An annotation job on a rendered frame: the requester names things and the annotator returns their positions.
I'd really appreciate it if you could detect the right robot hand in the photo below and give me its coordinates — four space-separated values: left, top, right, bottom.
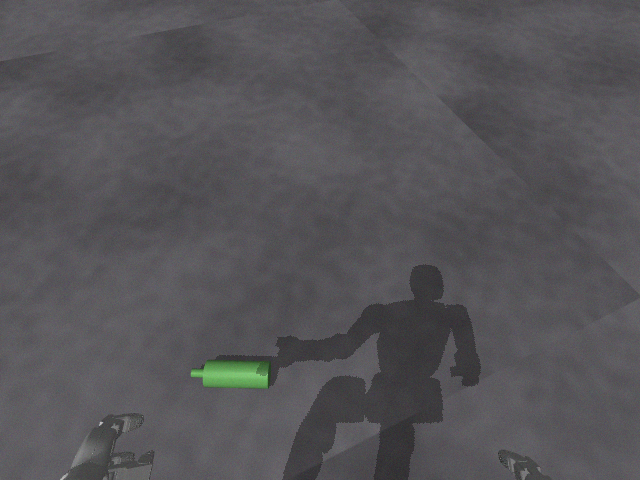
498 449 553 480

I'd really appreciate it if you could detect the left robot hand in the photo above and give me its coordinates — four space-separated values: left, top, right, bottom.
71 413 155 480

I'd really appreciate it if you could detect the left robot arm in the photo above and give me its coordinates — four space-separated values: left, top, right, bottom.
60 463 109 480

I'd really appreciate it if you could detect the bottle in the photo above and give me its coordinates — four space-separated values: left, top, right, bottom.
191 360 271 389

